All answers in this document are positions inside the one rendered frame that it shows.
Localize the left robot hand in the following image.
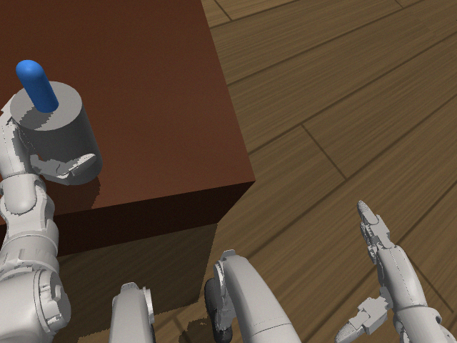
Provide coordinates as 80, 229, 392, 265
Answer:
0, 95, 96, 186

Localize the right robot foot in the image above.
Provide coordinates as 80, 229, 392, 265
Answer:
204, 278, 233, 343

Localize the left robot arm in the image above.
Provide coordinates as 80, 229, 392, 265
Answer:
0, 174, 71, 343

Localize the bottle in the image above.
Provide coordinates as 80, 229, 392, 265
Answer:
10, 60, 103, 185

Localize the right robot arm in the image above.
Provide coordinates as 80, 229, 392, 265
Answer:
393, 305, 457, 343

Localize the right robot hand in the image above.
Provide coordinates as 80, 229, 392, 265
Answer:
334, 200, 428, 343

